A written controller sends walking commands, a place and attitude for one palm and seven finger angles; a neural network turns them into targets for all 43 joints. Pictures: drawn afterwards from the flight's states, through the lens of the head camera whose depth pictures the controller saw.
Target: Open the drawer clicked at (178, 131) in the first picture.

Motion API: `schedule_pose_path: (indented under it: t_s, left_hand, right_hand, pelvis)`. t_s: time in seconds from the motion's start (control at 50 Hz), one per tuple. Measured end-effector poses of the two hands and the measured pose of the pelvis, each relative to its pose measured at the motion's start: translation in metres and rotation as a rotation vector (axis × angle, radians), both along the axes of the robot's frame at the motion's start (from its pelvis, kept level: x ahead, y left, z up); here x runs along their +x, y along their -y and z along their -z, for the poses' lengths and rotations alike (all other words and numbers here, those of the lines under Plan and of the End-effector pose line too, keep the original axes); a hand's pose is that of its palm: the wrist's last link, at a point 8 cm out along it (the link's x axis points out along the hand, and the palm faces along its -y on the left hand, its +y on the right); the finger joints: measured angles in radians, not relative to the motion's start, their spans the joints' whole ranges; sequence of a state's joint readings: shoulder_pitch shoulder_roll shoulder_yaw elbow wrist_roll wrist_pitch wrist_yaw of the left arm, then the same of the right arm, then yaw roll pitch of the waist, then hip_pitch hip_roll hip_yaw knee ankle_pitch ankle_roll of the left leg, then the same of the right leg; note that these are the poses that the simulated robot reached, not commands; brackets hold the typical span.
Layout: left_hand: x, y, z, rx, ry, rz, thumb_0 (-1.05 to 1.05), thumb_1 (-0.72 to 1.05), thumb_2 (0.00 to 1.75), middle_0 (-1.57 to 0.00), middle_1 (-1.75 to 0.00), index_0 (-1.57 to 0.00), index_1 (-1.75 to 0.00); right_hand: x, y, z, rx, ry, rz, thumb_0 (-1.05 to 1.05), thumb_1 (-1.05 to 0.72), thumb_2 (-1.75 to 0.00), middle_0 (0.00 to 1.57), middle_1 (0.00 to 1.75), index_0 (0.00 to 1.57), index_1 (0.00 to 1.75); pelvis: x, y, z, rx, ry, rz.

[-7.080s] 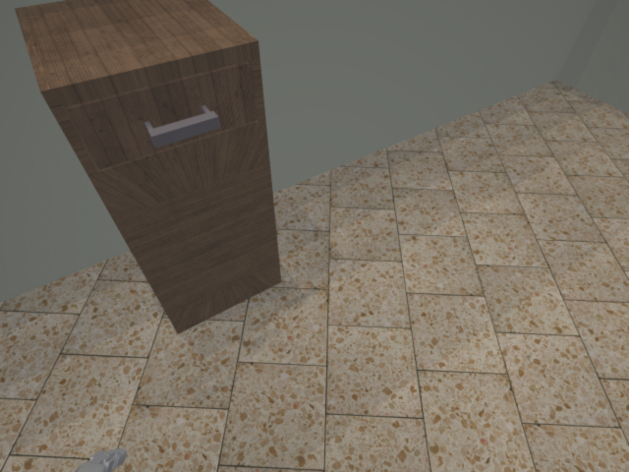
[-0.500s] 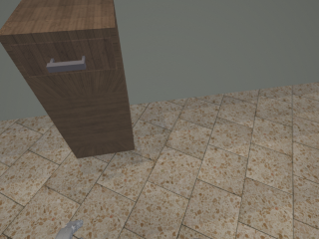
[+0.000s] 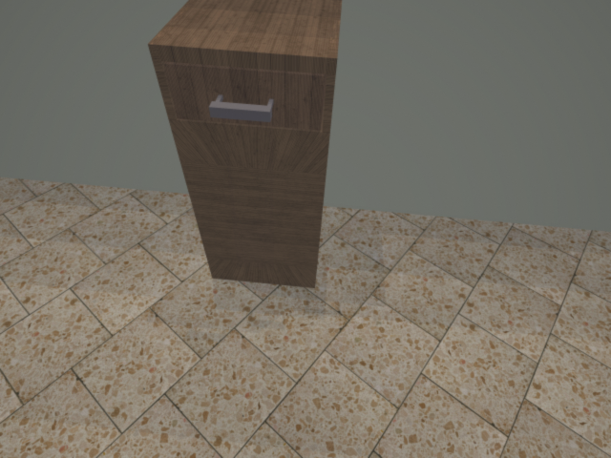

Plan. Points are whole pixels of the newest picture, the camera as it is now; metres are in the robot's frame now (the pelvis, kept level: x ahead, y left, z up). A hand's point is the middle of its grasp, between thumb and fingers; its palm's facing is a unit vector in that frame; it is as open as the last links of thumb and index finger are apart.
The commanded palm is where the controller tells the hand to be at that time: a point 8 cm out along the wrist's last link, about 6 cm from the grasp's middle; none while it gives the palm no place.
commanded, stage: take the last steps up to it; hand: left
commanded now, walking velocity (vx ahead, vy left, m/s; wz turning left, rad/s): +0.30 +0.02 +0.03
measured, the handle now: (243, 106) +0.82 +0.23 +0.02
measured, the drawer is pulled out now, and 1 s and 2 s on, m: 0.00 0.00 0.00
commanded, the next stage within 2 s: come to a stop and stand still in 0.76 s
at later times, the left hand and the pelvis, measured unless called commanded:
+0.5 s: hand (202, 412) +0.21 +0.19 -0.17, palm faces -0.03 -0.98 -0.18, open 7.4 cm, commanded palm none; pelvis +0.13 +0.01 -0.01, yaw -2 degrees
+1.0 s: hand (245, 378) +0.27 +0.13 -0.17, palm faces +0.09 -0.98 -0.17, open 7.3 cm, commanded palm none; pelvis +0.28 -0.03 +0.00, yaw +0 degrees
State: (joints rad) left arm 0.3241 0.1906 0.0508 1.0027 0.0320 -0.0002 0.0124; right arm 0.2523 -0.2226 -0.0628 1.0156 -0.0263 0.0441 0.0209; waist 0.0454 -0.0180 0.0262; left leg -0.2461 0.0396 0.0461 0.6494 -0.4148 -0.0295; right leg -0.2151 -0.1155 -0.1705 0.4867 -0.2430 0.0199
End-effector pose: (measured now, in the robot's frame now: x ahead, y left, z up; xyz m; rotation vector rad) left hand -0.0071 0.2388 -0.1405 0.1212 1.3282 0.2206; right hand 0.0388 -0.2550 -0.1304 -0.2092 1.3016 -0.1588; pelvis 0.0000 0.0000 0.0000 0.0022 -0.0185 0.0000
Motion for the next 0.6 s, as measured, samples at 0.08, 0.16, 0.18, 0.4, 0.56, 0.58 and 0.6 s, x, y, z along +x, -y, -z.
schedule_pose_path:
  t_s: [0.08, 0.16, 0.18, 0.4, 0.56, 0.58, 0.6]
  left_hand:
    - [-0.03, -0.024, 0.015, -0.025, -0.114, -0.039, 0.01, 0.91, 0.9, -0.2, -0.3, -0.2, -0.3]
    - [-0.021, -0.036, 0.007, -0.04, -0.152, -0.018, 0.01, 0.91, 0.9, -0.2, -0.3, -0.2, -0.3]
    - [-0.014, -0.038, 0.005, -0.042, -0.143, -0.014, 0.01, 0.91, 0.9, -0.2, -0.3, -0.2, -0.3]
    - [0.121, -0.026, 0.002, -0.035, -0.003, 0.06, 0.01, 0.91, 0.9, -0.2, -0.3, -0.2, -0.3]
    - [0.268, 0.022, 0.007, -0.022, 0.172, 0.17, 0.01, 0.91, 0.9, -0.2, -0.3, -0.2, -0.3]
    - [0.281, 0.028, 0.007, -0.017, 0.202, 0.17, 0.01, 0.91, 0.9, -0.2, -0.3, -0.2, -0.3]
    - [0.289, 0.033, 0.006, -0.015, 0.226, 0.164, 0.01, 0.91, 0.9, -0.2, -0.3, -0.2, -0.3]
  right_hand:
    - [0.021, -0.028, -0.004, -0.02, 0.084, -0.019, 0.0, -0.91, -0.9, 0.2, 0.3, 0.19, 0.3]
    - [0.017, -0.054, -0.01, 0.0, 0.086, 0.01, 0.0, -0.91, -0.9, 0.2, 0.3, 0.2, 0.3]
    - [0.014, -0.059, -0.009, 0.007, 0.069, 0.015, 0.0, -0.91, -0.9, 0.2, 0.3, 0.2, 0.3]
    - [-0.033, -0.093, 0.01, 0.099, -0.19, 0.141, 0.0, -0.91, -0.89, 0.2, 0.3, 0.2, 0.3]
    - [-0.031, -0.072, 0.026, 0.139, -0.372, 0.219, 0.0, -0.9, -0.89, 0.2, 0.3, 0.2, 0.3]
    - [-0.024, -0.065, 0.029, 0.142, -0.385, 0.22, 0.0, -0.9, -0.89, 0.2, 0.3, 0.2, 0.3]
    - [-0.013, -0.058, 0.031, 0.141, -0.386, 0.216, 0.0, -0.9, -0.89, 0.2, 0.3, 0.2, 0.3]
  pelvis:
    - [0.008, -0.02, 0.005, -0.012, 0.006, 0.007]
    - [0.025, -0.032, -0.005, -0.027, 0.015, 0.008]
    - [0.029, -0.034, -0.006, -0.027, 0.016, 0.005]
    - [0.089, -0.032, -0.001, 0.012, 0.014, 0.02]
    - [0.159, 0.003, 0.022, 0.018, 0.008, 0.026]
    - [0.166, 0.009, 0.024, 0.015, 0.012, 0.027]
    - [0.172, 0.013, 0.025, 0.014, 0.017, 0.022]
